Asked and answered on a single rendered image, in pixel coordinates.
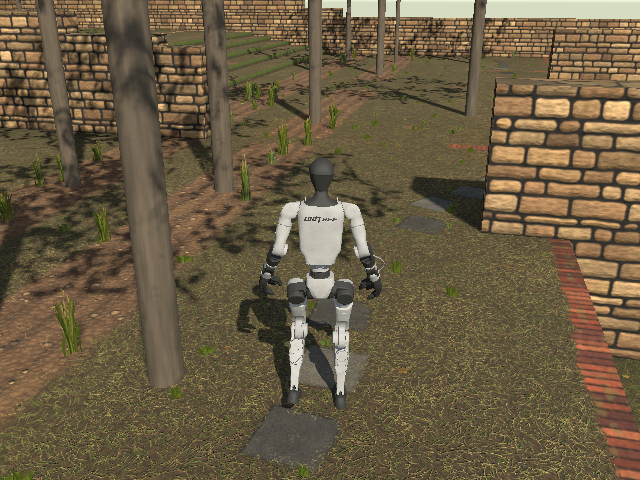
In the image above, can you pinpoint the robot right forearm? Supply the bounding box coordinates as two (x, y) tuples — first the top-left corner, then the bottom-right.
(360, 242), (380, 282)

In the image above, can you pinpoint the right robot upper arm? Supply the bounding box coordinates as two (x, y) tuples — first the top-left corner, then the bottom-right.
(342, 202), (370, 258)

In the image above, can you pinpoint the right robot hand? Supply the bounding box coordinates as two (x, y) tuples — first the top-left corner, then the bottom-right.
(359, 277), (382, 300)

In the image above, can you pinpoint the right robot foot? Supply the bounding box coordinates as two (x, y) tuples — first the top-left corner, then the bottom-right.
(332, 383), (347, 409)

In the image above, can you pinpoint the left robot upper arm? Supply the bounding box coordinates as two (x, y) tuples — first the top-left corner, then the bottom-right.
(272, 201), (300, 257)

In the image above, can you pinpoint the robot left forearm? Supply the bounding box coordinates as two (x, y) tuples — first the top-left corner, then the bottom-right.
(261, 241), (281, 279)

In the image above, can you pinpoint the left robot hand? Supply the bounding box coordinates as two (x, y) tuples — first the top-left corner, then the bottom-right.
(259, 275), (282, 295)

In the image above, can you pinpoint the robot head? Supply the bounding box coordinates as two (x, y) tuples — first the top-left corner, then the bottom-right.
(304, 158), (338, 207)

